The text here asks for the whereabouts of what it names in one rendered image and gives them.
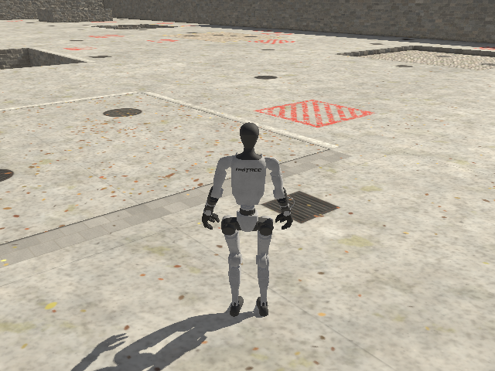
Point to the left robot hand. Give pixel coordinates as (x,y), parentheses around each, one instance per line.
(211,218)

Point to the right robot hand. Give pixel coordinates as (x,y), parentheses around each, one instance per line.
(283,218)

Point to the robot torso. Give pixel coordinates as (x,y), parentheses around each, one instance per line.
(248,186)

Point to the robot left upper arm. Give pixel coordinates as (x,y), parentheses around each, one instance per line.
(220,174)

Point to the robot right upper arm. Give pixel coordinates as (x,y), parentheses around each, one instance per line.
(276,177)

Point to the robot left shin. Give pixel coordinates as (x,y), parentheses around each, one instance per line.
(234,274)

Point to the right robot forearm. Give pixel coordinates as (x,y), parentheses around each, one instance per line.
(284,205)

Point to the left robot forearm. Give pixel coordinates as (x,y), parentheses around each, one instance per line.
(210,204)

